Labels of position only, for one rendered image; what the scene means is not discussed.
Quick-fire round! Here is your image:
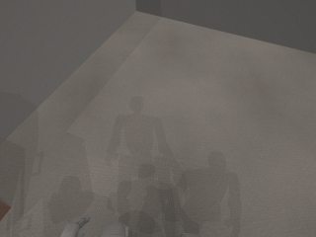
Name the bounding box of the robot left thigh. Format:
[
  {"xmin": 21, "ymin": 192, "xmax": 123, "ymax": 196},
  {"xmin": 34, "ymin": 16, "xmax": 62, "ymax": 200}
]
[{"xmin": 100, "ymin": 221, "xmax": 129, "ymax": 237}]

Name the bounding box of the robot left hand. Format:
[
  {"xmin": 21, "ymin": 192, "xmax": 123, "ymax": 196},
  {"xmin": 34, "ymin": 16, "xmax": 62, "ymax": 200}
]
[{"xmin": 60, "ymin": 214, "xmax": 91, "ymax": 237}]

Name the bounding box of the cupboard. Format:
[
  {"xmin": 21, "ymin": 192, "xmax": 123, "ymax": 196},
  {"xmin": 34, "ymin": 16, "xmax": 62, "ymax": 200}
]
[{"xmin": 0, "ymin": 201, "xmax": 11, "ymax": 221}]

